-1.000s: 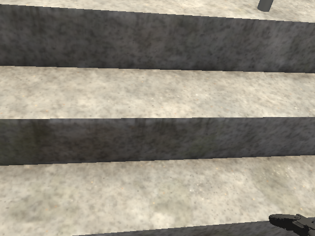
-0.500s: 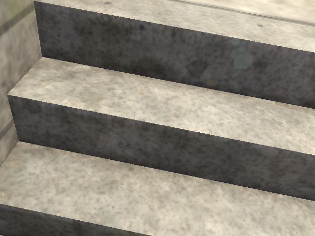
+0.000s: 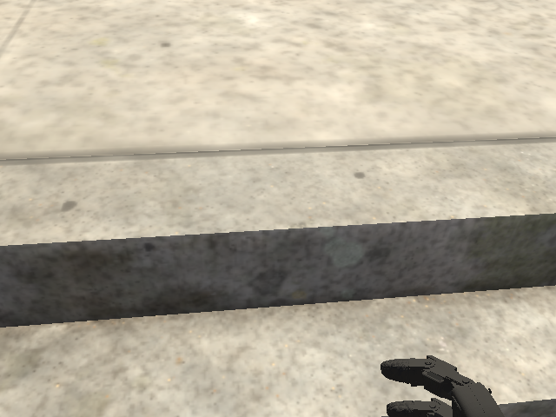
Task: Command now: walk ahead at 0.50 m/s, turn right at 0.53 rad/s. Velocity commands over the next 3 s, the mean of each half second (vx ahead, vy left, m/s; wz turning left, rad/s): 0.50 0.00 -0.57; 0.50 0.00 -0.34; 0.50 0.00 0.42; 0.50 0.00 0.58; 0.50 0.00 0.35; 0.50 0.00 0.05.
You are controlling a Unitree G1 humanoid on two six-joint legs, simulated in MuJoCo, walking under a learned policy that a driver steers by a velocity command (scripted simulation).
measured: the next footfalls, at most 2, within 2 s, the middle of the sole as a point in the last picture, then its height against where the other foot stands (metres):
left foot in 0.20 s outside the picture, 0.21 m higher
right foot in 0.76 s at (456, 365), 0.20 m higher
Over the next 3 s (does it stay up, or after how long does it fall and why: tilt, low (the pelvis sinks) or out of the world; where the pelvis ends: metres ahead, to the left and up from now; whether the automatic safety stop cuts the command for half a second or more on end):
stays up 1.51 -0.29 0.63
